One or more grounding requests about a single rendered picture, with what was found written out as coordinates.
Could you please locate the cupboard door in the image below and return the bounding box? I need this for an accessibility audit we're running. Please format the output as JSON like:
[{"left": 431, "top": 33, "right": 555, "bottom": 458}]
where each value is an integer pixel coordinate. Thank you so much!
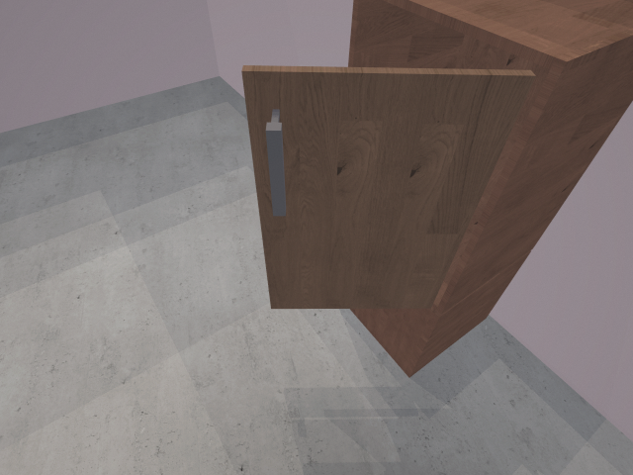
[{"left": 241, "top": 65, "right": 536, "bottom": 309}]

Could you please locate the handle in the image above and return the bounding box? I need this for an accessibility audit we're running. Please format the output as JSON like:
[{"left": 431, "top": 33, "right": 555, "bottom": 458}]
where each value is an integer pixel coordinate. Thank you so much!
[{"left": 266, "top": 109, "right": 286, "bottom": 216}]

